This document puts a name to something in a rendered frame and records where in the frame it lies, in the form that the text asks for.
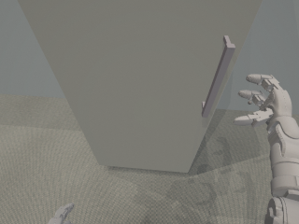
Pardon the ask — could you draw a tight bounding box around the handle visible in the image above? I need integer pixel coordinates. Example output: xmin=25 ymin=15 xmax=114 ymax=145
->
xmin=201 ymin=35 xmax=235 ymax=118

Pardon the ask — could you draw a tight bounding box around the left robot hand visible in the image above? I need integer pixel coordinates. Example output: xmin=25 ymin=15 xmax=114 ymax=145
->
xmin=48 ymin=203 xmax=75 ymax=224

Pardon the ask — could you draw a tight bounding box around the fridge door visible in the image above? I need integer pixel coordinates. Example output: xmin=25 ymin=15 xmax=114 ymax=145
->
xmin=18 ymin=0 xmax=263 ymax=173

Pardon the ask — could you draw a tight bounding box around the robot right forearm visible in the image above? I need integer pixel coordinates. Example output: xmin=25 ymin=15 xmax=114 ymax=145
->
xmin=266 ymin=116 xmax=299 ymax=202

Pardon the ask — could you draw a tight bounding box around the right robot hand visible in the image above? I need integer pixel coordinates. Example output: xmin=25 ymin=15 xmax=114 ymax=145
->
xmin=233 ymin=74 xmax=292 ymax=128

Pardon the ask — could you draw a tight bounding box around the right robot upper arm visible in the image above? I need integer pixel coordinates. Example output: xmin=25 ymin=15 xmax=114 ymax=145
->
xmin=264 ymin=196 xmax=299 ymax=224

